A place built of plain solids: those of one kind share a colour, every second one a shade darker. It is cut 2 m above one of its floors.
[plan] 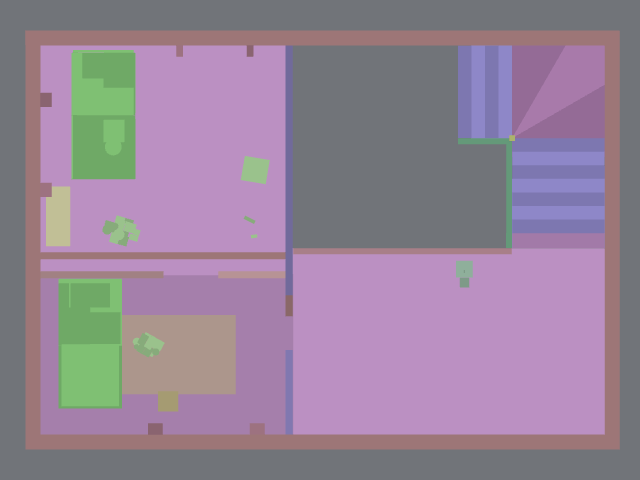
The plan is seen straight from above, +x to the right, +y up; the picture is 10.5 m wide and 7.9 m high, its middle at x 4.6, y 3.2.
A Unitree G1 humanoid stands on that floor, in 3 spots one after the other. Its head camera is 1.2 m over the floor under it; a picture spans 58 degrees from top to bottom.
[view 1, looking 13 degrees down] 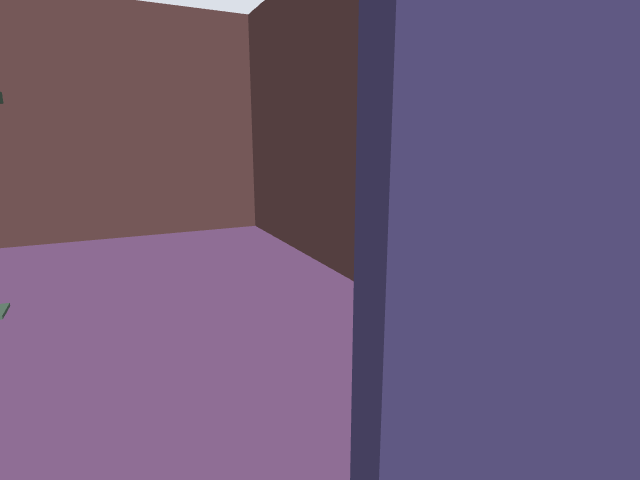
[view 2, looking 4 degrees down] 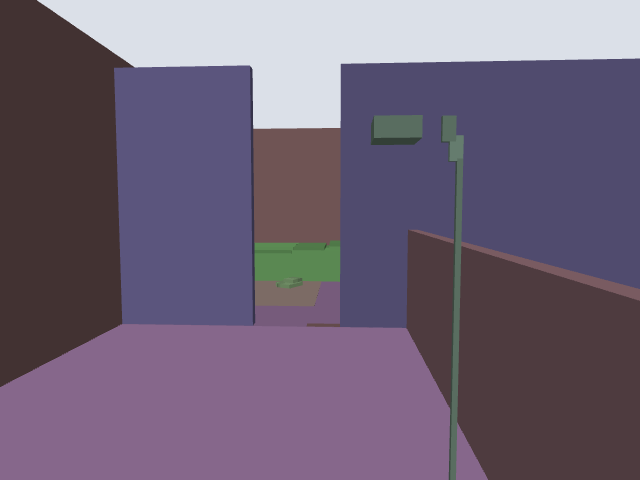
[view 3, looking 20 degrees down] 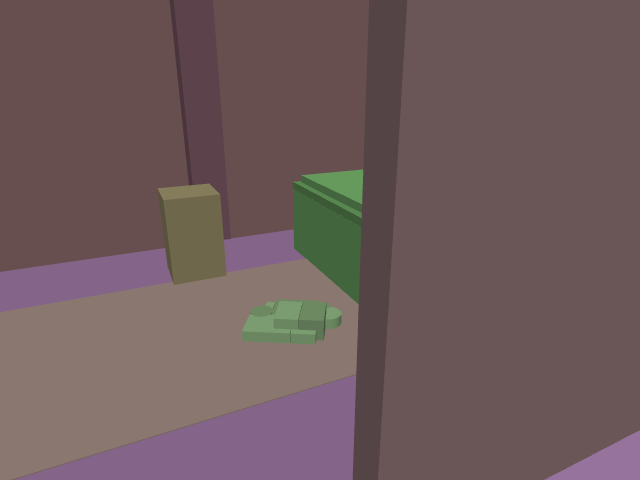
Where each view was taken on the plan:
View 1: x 3.39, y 1.84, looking -26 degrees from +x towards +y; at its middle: wall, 4.31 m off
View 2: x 8.52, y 2.31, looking -177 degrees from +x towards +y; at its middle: wall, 8.56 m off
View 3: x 2.48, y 3.33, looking -115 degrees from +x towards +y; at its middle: bedstead_bedroom_bed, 2.85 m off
